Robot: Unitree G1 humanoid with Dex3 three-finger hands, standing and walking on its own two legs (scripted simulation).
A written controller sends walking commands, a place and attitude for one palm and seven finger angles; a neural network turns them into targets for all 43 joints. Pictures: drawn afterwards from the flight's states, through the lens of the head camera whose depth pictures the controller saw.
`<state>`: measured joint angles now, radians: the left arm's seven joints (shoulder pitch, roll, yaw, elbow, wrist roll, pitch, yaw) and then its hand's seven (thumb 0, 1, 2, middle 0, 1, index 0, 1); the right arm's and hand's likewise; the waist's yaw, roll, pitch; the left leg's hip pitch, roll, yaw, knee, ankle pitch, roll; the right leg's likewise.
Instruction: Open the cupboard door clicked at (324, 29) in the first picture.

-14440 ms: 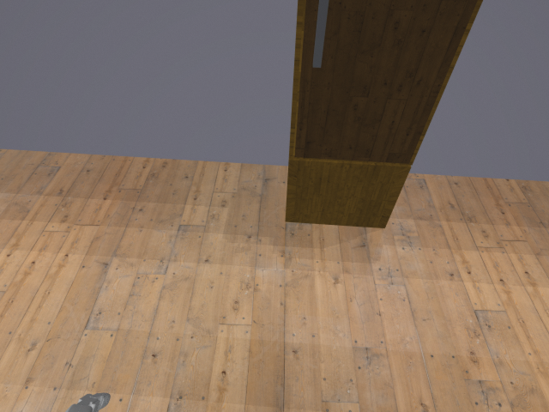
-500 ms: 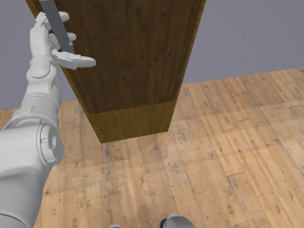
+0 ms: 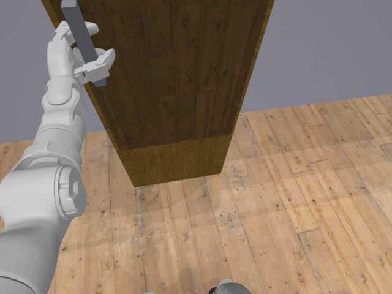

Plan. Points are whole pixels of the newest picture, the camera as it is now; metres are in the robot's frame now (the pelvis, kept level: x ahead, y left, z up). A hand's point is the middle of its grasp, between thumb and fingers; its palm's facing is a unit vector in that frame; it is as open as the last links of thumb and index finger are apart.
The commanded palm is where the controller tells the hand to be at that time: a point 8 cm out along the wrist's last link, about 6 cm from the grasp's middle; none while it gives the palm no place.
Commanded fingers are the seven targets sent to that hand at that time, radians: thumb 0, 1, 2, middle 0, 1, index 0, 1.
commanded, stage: close the thumb around the handle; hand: left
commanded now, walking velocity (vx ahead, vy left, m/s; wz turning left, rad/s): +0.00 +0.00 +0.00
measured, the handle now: (87, 43) +0.60 +0.16 +0.15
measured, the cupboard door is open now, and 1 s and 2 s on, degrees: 1 24 37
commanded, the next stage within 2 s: pull the door open along its arc in 0.20 s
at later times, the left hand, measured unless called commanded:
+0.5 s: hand (99, 64) +0.53 +0.13 +0.15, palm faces +0.08 -1.00 +0.00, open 6.1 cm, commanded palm +0.48 +0.18 +0.14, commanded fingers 0.00 0.90 0.90 -0.40 -1.35 -0.40 -1.35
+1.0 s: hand (135, 115) +0.40 +0.06 +0.15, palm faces +0.39 -0.92 +0.10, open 6.4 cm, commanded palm +0.34 +0.09 +0.14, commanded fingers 0.00 0.90 0.90 -0.40 -1.35 -0.40 -1.35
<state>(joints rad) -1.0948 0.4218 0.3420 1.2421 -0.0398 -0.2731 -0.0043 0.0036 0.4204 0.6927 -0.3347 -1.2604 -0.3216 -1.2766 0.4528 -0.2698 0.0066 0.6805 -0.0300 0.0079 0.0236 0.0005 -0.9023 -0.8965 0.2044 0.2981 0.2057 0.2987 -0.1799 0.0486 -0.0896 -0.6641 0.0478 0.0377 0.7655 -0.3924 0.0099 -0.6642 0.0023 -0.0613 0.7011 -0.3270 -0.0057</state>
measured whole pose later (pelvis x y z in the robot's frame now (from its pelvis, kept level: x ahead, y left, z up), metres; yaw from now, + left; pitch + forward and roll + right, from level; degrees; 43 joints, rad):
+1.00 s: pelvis +0.00 +0.00 +0.02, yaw +0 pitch +6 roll -1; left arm -0.45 -0.15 0.04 0.35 -0.01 0.03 0.57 0.03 0.66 0.77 -0.29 -1.29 -0.32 -1.29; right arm 0.21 -0.21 -0.02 0.63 -0.04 0.00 0.05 0.01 -0.90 -0.90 0.20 0.30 0.20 0.30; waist -0.03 0.05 -0.10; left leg -0.39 0.03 0.05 0.63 -0.35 0.00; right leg -0.41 -0.01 -0.05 0.61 -0.31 -0.01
